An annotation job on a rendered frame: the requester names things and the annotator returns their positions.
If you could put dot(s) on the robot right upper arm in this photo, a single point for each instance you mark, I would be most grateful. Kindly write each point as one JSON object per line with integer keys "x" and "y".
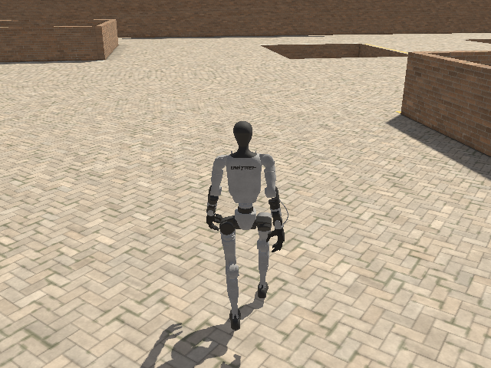
{"x": 270, "y": 177}

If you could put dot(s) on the left robot hand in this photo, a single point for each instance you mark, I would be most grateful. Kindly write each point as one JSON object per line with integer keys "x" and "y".
{"x": 211, "y": 219}

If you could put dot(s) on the robot left thigh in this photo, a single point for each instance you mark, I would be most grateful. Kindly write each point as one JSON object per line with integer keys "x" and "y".
{"x": 228, "y": 235}

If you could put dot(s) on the robot left forearm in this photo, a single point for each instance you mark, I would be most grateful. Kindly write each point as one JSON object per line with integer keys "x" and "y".
{"x": 211, "y": 204}

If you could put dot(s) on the robot right foot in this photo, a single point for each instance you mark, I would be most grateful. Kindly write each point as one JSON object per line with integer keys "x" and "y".
{"x": 262, "y": 291}

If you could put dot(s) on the right robot hand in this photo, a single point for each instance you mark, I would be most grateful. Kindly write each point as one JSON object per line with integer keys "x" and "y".
{"x": 281, "y": 238}

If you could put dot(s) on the robot left upper arm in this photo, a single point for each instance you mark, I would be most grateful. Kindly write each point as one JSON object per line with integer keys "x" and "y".
{"x": 217, "y": 172}

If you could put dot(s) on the robot right forearm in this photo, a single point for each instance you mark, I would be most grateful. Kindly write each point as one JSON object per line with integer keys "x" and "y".
{"x": 276, "y": 211}

